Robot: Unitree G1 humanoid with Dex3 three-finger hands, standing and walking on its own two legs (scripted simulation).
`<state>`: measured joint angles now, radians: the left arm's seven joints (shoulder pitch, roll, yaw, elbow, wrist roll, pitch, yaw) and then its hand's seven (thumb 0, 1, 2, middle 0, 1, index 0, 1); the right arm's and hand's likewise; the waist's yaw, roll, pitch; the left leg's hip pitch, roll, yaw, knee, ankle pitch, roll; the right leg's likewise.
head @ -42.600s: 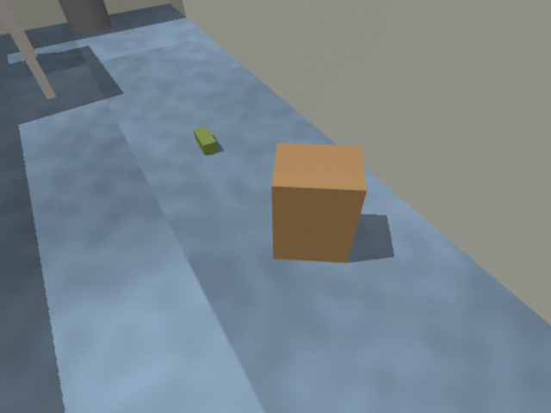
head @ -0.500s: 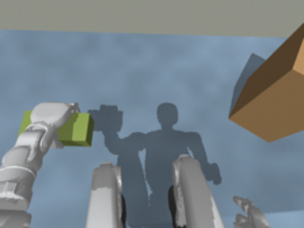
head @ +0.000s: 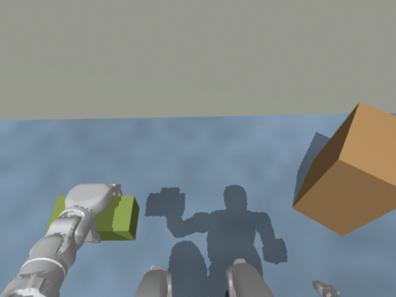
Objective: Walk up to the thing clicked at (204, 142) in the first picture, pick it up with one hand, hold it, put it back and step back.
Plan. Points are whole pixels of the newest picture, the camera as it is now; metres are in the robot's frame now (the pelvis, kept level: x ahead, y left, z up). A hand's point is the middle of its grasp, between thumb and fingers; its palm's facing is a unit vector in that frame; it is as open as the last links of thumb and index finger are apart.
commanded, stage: lift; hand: left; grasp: from above
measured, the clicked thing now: (97, 218) +0.34 +0.23 -0.11
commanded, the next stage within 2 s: hold in 0.42 s
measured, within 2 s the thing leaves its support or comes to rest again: neither
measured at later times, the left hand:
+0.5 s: hand (91, 194) +0.35 +0.21 +0.00, palm faces -0.49 -0.03 -0.87, open 11.1 cm
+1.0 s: hand (83, 183) +0.35 +0.21 +0.04, palm faces -0.49 -0.01 -0.87, open 11.1 cm
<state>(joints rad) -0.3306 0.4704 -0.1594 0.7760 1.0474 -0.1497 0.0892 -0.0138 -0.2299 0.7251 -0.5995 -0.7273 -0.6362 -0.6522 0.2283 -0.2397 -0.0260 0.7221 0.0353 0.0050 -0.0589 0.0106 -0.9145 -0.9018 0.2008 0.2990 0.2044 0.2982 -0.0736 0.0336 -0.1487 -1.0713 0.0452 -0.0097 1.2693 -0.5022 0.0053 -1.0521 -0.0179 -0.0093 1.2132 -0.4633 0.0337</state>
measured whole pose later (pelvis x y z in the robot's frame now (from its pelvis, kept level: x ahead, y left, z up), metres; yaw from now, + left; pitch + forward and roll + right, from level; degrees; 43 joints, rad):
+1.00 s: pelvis +0.05 +0.00 +0.09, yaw -1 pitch +6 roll +0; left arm -0.25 0.44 -0.18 0.70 1.03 -0.14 -0.01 -0.01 -0.22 0.72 -0.59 -0.73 -0.63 -0.66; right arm 0.22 -0.25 -0.05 0.70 0.04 0.06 -0.06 0.01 -0.90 -0.89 0.20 0.30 0.20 0.30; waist -0.03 0.03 -0.06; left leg -0.46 0.03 0.04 0.70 -0.35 0.00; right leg -0.47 -0.02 0.02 0.68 -0.32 0.03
